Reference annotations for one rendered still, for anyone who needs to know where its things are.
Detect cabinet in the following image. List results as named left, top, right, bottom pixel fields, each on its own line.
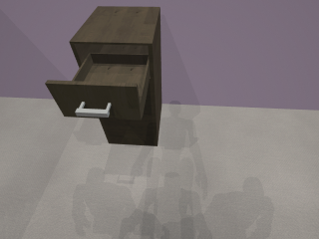
left=69, top=6, right=162, bottom=146

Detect drawer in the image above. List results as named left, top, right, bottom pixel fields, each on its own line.
left=45, top=53, right=151, bottom=120

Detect handle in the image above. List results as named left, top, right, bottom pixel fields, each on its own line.
left=75, top=102, right=112, bottom=118

